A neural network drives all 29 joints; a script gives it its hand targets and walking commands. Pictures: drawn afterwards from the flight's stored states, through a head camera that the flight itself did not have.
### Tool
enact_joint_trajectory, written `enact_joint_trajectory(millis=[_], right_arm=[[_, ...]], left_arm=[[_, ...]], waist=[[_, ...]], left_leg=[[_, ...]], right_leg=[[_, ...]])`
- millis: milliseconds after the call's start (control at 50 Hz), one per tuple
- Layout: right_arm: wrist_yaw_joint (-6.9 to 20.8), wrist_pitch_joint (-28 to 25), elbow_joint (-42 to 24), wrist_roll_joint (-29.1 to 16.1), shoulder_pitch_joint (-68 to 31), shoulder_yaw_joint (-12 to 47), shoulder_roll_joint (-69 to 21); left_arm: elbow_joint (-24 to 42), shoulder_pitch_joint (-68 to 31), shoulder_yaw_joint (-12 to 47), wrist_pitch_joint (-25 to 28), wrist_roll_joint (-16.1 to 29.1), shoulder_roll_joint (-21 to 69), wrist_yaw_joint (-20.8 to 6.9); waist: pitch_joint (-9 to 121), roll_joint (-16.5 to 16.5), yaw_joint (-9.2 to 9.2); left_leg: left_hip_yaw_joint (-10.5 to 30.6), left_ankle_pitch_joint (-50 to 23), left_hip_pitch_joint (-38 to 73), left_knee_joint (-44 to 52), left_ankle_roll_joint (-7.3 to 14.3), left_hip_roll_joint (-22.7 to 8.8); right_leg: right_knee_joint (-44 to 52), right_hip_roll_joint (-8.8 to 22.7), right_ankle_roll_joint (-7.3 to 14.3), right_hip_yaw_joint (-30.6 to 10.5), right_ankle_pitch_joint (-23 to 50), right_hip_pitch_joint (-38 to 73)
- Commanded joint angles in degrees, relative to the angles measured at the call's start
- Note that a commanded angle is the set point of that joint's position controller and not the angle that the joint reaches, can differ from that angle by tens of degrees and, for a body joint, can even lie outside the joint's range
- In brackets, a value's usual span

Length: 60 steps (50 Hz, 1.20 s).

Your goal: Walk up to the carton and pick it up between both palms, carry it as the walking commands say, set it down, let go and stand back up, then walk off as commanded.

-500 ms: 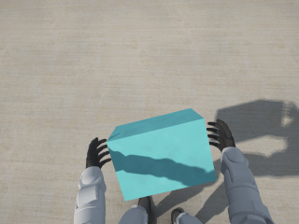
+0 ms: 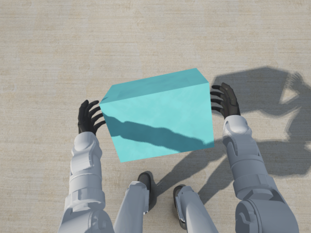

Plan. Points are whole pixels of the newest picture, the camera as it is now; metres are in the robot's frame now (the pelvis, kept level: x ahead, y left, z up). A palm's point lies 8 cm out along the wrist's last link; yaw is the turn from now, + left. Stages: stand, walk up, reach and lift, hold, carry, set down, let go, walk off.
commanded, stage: set down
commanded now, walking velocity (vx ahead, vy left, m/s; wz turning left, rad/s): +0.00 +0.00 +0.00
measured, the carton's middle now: (159, 113) +0.45 +0.03 -0.19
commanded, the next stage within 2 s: none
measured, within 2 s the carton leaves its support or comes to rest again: neither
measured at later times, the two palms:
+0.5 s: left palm (90, 132) +0.39 +0.25 -0.20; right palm (204, 103) +0.47 -0.11 -0.16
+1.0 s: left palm (107, 127) +0.42 +0.22 -0.26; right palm (210, 111) +0.47 -0.15 -0.25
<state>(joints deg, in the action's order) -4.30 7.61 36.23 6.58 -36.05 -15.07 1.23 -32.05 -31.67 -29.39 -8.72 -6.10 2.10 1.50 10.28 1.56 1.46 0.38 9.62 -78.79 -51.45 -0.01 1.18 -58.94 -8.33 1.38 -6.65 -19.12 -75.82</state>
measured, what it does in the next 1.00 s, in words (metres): lowers itself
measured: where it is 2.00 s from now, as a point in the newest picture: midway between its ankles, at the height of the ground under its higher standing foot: (163, 207)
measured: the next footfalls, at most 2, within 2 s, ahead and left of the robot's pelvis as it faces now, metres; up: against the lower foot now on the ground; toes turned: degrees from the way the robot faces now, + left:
none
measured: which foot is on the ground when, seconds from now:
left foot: down 0.00-1.00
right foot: down 0.00-1.00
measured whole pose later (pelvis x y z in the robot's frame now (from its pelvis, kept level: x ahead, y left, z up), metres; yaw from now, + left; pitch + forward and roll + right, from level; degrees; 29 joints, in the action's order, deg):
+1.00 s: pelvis -0.03 +0.02 -0.16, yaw +1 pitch +46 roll -1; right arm 1.8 15.4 43.1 6.3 -58.3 -19.2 12.4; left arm -28.0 -50.7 -27.4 -16.8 -4.8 2.6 11.0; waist 7.0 0.7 1.5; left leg 0.3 17.9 -117.6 -89.7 0.6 3.7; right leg -97.1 -8.0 -0.7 -2.6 -30.7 -112.2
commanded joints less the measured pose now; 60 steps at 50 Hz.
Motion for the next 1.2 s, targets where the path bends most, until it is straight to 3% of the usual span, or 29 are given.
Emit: enact_joint_trajectory(millis=[0,80,140,160,180,220,240,260,280,380,500,520,580,640,680,720,800,840,860,900,940,960,980,1000,1080,1100,1140,1160,1180], right_arm=[[19.23,5.45,2.38,-0.80,-39.83,18.83,-45.90],[22.47,6.35,3.46,-2.58,-45.74,17.83,-46.28],[24.58,6.19,1.45,-2.95,-46.09,17.21,-43.96],[25.28,5.33,-1.21,-4.32,-47.06,20.05,-41.74],[25.69,4.99,-2.50,-5.96,-44.73,22.75,-43.77],[26.43,4.73,-3.63,-7.21,-43.16,23.84,-42.96],[27.15,3.84,-4.65,-8.08,-39.28,23.58,-41.50],[27.47,3.31,-3.93,-9.54,-39.37,25.85,-42.36],[27.50,2.21,-7.30,-9.31,-36.66,26.43,-38.80],[28.33,2.13,1.97,-8.36,-28.67,26.16,-38.09],[27.83,-0.09,3.67,-6.93,-30.82,19.59,-29.64],[27.22,1.10,8.66,-6.81,-30.16,20.11,-32.38],[26.15,0.36,2.14,-8.47,-38.57,21.03,-30.71],[25.73,0.61,3.22,-7.94,-39.40,19.64,-27.60],[24.96,0.87,0.56,-9.25,-44.12,22.32,-28.29],[23.41,0.44,-11.67,-11.78,-51.71,24.57,-27.75],[22.19,3.76,-2.78,-11.00,-55.65,24.72,-30.02],[21.52,3.96,-9.55,-12.83,-63.41,27.01,-29.32],[21.96,4.90,-1.15,-11.24,-58.64,23.92,-29.12],[21.64,4.86,-4.97,-13.55,-64.10,27.14,-31.36],[20.91,5.75,-3.89,-11.45,-66.55,26.33,-32.68],[20.86,6.60,0.75,-10.68,-63.58,25.00,-32.86],[20.63,7.36,3.09,-9.44,-61.51,23.52,-35.91],[20.82,7.62,5.11,-10.08,-60.45,23.56,-35.92],[19.07,7.35,1.03,-10.19,-62.57,26.37,-40.25],[18.40,6.26,-9.59,-12.91,-64.21,29.00,-40.40],[17.87,7.16,-3.89,-12.07,-60.78,30.46,-43.31],[17.54,6.79,-6.94,-13.84,-60.53,32.14,-42.39],[17.62,6.46,-9.81,-14.12,-61.59,33.04,-40.87]], left_arm=[[-5.31,-41.52,24.70,-4.98,-0.69,36.32,-16.77],[-1.84,-47.36,27.30,-7.38,0.64,43.04,-16.26],[-0.07,-48.19,32.72,-8.83,2.57,46.74,-15.35],[1.76,-44.74,33.26,-8.89,2.50,48.94,-14.77],[5.96,-43.93,36.57,-8.22,3.60,49.75,-14.22],[9.07,-42.74,39.75,-8.03,6.20,50.07,-12.85],[12.75,-40.40,45.18,-7.59,7.72,54.09,-11.90],[12.41,-40.05,43.48,-7.43,6.89,52.11,-11.15],[19.48,-36.74,48.39,-6.66,9.07,55.86,-10.01],[19.27,-32.59,48.25,-5.79,8.85,50.60,-6.27],[17.96,-34.33,50.05,-4.44,9.59,49.92,-3.72],[17.49,-39.35,46.84,-4.18,9.43,45.94,-4.02],[17.20,-42.14,46.16,-3.94,9.11,44.65,-3.50],[13.42,-41.54,43.42,-4.31,8.28,42.44,-2.64],[12.90,-43.37,43.13,-4.58,8.84,43.22,-2.72],[18.93,-47.70,44.10,-4.22,10.44,41.87,-2.71],[4.14,-49.83,38.46,-6.83,7.91,39.34,-3.20],[5.93,-54.43,37.16,-6.76,7.89,37.99,-3.98],[3.09,-55.64,36.57,-7.44,7.53,38.96,-4.48],[2.40,-57.06,35.27,-7.33,6.43,38.46,-5.08],[-1.82,-57.11,31.98,-7.78,6.15,38.57,-6.74],[-5.67,-54.96,28.71,-8.27,4.10,38.04,-7.52],[-5.23,-57.39,29.83,-7.89,4.98,36.79,-8.57],[-5.34,-57.21,27.92,-7.94,3.90,35.24,-9.08],[-4.58,-56.75,25.85,-6.45,5.17,33.35,-11.95],[-0.51,-56.90,30.16,-6.34,7.38,35.65,-12.43],[1.79,-57.89,31.26,-5.41,8.69,33.80,-12.71],[4.59,-57.59,32.20,-5.09,8.75,32.69,-12.61],[5.56,-56.77,33.81,-5.05,9.85,33.18,-12.62]], waist=[[38.70,2.85,4.62],[42.59,0.13,5.11],[46.05,-1.85,-0.04],[50.39,-4.25,3.34],[57.84,-3.77,3.21],[63.73,-3.65,0.56],[71.35,-8.55,-2.69],[68.84,-6.18,2.27],[78.48,-8.56,-1.50],[72.90,-5.90,-2.24],[65.00,-12.72,-6.41],[60.94,-8.56,-4.22],[61.12,-10.04,-1.34],[59.34,-8.51,-2.73],[59.33,-7.59,-0.29],[70.81,-5.60,-0.51],[53.37,-2.78,2.52],[55.96,1.82,4.58],[53.07,-1.00,2.71],[59.09,-0.56,6.14],[54.74,3.85,4.78],[52.74,4.09,6.60],[52.90,5.66,4.10],[53.17,3.85,7.56],[58.67,10.19,9.57],[69.94,8.97,7.36],[71.17,11.31,7.06],[74.63,9.14,10.18],[76.42,7.95,9.19]], left_leg=[[-3.53,13.83,19.31,-12.25,1.04,3.03],[-2.13,14.61,23.03,-12.86,0.52,3.01],[1.05,11.63,29.50,-13.86,-0.65,2.96],[1.71,7.47,32.18,-14.21,-1.18,3.24],[1.99,-0.06,36.02,-15.84,-1.48,3.22],[3.50,-5.66,41.12,-17.99,-1.84,3.26],[6.08,-14.09,50.76,-18.92,-3.70,2.59],[7.61,-19.89,52.85,-19.32,-2.75,2.96],[9.51,-28.25,59.90,-21.75,-4.71,2.28],[13.88,-30.29,59.22,-24.63,-3.43,1.27],[16.52,-26.28,52.18,-25.82,-4.16,-0.37],[13.76,-19.22,44.19,-25.95,-3.43,0.62],[11.21,-17.83,40.31,-28.65,-3.34,1.15],[11.19,-17.76,40.65,-30.95,-3.25,1.30],[8.91,-14.73,36.75,-31.55,-3.18,2.01],[5.27,-15.57,33.73,-34.76,-2.73,2.90],[1.32,3.68,16.88,-33.71,-1.96,3.44],[0.70,5.76,12.93,-34.59,-1.04,3.84],[-0.39,7.46,11.54,-35.28,-1.97,3.46],[-1.72,6.38,11.94,-36.85,-1.58,3.56],[-2.19,5.72,4.99,-38.36,-0.75,3.74],[-3.21,6.45,2.07,-39.08,-0.75,3.18],[-3.31,7.23,-0.32,-40.01,-0.44,3.32],[-4.13,7.50,-1.49,-39.72,-0.35,2.84],[-4.64,-1.44,-7.55,-43.43,0.71,3.20],[-4.19,-6.32,-3.22,-45.32,0.39,3.14],[-4.96,-5.95,-8.98,-46.37,0.90,3.83],[-5.77,-8.92,-7.81,-46.20,0.30,4.07],[-5.29,-9.95,-8.53,-46.89,-0.28,3.93]], right_leg=[[6.78,3.25,-0.92,0.41,-20.68,7.79],[0.89,1.75,0.45,3.66,-18.61,-0.96],[-3.77,0.82,1.19,6.03,-13.68,-9.68],[-5.96,0.92,1.49,5.61,-10.57,-10.29],[-7.90,0.53,1.57,5.92,-3.80,-8.55],[-10.65,0.56,1.19,6.50,-0.20,-10.69],[-12.89,-0.16,1.60,7.28,3.97,-15.75],[-12.90,-0.26,1.20,7.13,3.20,-21.45],[-14.83,-0.27,1.61,7.25,5.84,-24.12],[-17.65,0.48,0.63,7.21,-0.32,-37.87],[-22.53,0.05,1.27,7.23,-4.81,-46.26],[-21.10,0.44,1.26,6.96,-4.91,-42.29],[-23.16,0.41,1.40,6.40,-5.88,-41.82],[-24.28,0.32,0.90,7.85,-7.40,-46.62],[-24.09,0.34,0.98,7.11,-6.50,-44.15],[-24.94,0.12,1.05,6.49,0.09,-33.23],[-24.30,1.33,0.69,5.12,-9.20,-30.02],[-25.56,1.42,0.22,5.10,-9.69,-27.08],[-24.56,1.31,0.75,5.34,-11.23,-28.78],[-25.72,1.57,0.45,4.77,-10.43,-25.51],[-25.56,1.45,-0.33,4.70,-9.85,-24.89],[-24.99,1.79,-0.48,4.14,-10.75,-23.93],[-24.67,2.18,-1.12,4.11,-10.04,-23.29],[-25.73,2.07,-0.86,3.75,-10.58,-22.75],[-28.02,2.39,-2.70,2.98,1.51,-17.88],[-28.27,2.82,-2.72,1.63,9.69,-12.14],[-30.68,2.90,-3.57,2.12,13.02,-10.13],[-31.43,3.31,-3.52,0.63,17.69,-8.39],[-32.08,3.79,-3.35,-0.43,20.98,-8.07]])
